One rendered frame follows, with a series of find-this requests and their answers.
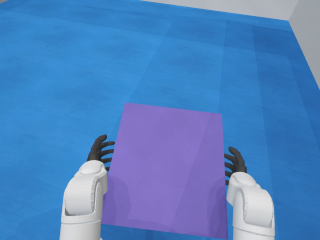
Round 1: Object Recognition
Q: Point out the left robot forearm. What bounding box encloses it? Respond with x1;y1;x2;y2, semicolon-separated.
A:
59;160;108;240

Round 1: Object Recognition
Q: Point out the right robot forearm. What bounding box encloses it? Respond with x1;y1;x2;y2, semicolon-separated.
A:
226;172;275;240

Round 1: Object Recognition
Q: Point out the carton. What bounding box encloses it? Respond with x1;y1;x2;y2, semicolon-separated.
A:
101;102;229;240

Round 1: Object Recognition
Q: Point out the right robot hand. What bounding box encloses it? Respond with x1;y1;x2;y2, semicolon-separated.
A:
224;146;247;186

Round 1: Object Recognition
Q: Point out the left robot hand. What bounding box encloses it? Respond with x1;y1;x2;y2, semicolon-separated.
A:
86;134;115;171

